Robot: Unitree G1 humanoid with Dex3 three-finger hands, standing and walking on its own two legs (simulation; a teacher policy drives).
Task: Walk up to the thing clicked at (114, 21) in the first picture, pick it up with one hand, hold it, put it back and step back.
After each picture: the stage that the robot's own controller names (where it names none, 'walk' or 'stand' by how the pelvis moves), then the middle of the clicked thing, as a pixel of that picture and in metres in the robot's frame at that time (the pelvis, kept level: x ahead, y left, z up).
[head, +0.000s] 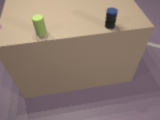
stand; (110, 18) +0.87 -0.15 -0.09
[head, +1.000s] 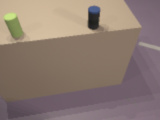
walk; (93, 18) +0.80 -0.03 -0.04
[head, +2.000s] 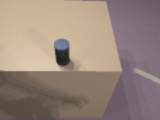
walk; (62, 52) +0.53 +0.14 -0.06
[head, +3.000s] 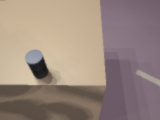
stand; (37, 65) +0.45 +0.21 -0.05
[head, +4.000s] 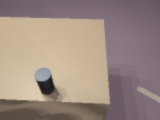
stand; (45, 81) +0.42 +0.19 -0.09
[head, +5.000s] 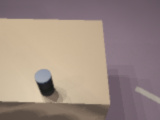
stand; (45, 83) +0.41 +0.19 -0.09
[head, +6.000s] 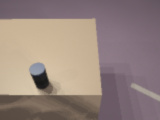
stand; (39, 76) +0.46 +0.22 -0.09
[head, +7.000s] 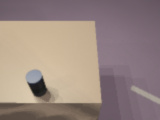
stand; (36, 83) +0.42 +0.22 -0.09
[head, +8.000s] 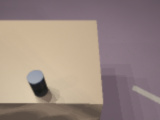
rise first; (38, 84) +0.42 +0.22 -0.09
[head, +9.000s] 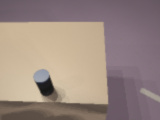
rise first; (44, 83) +0.42 +0.22 -0.09
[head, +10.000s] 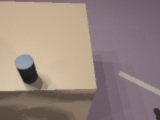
go down; (27, 70) +0.45 +0.20 -0.06
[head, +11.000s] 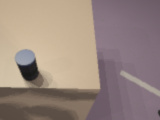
go down; (27, 65) +0.44 +0.20 -0.04
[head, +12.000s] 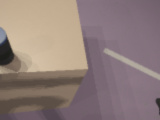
close in; out of the picture +0.46 +0.22 +0.02
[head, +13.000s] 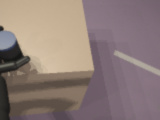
close; (9, 50) +0.45 +0.21 +0.02
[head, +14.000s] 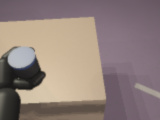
lift; (27, 68) +0.33 +0.17 +0.15
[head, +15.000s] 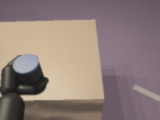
hold; (31, 75) +0.32 +0.17 +0.12
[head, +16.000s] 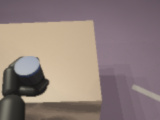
hold; (32, 77) +0.32 +0.17 +0.11
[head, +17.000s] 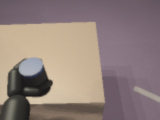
hold; (36, 78) +0.33 +0.16 +0.10
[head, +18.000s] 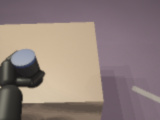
crouch; (28, 69) +0.36 +0.18 +0.11
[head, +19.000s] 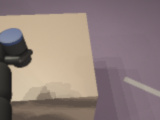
lower; (16, 48) +0.43 +0.21 +0.11
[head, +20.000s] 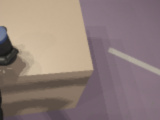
lower; (0, 47) +0.46 +0.22 +0.02
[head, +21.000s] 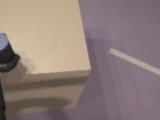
lower; (2, 53) +0.44 +0.21 +0.01
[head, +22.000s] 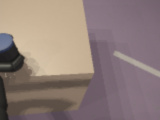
lower; (7, 53) +0.44 +0.21 +0.01
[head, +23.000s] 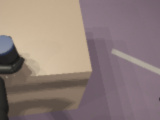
lower; (7, 55) +0.44 +0.20 +0.01
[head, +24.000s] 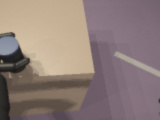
open; (12, 56) +0.44 +0.20 +0.01
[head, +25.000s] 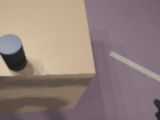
sink last; (13, 54) +0.43 +0.20 +0.00
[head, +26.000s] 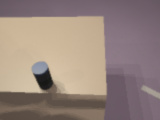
sink last; (43, 76) +0.44 +0.22 -0.04
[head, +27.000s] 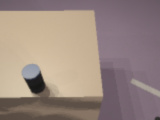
stand; (34, 79) +0.41 +0.21 -0.04
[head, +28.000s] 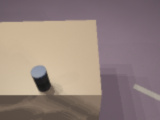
stand; (41, 79) +0.45 +0.22 -0.09
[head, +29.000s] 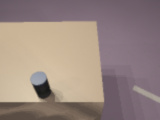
stand; (41, 85) +0.41 +0.21 -0.09
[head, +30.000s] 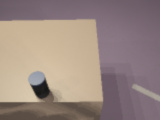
stand; (39, 85) +0.41 +0.21 -0.09
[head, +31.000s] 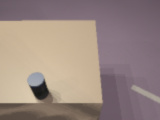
stand; (38, 86) +0.40 +0.21 -0.09
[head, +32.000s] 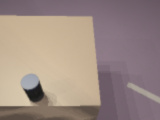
walk; (33, 88) +0.38 +0.21 -0.08
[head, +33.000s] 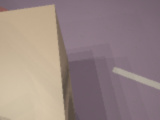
walk; out of the picture +0.23 +0.36 -0.05
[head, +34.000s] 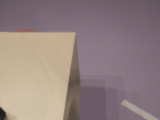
stand; out of the picture +0.30 +0.38 -0.08
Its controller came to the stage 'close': yes
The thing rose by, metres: 0.20
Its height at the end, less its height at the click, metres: +0.00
